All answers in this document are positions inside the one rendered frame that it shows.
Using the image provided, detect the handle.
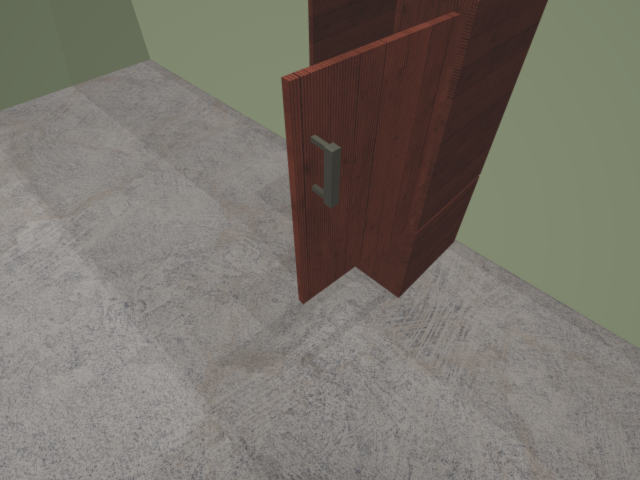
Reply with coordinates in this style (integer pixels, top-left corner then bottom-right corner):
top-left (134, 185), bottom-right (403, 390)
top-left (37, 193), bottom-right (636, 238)
top-left (311, 135), bottom-right (341, 209)

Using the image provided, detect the cupboard door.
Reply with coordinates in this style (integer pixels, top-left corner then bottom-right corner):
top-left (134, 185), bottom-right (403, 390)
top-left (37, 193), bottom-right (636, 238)
top-left (281, 12), bottom-right (461, 304)

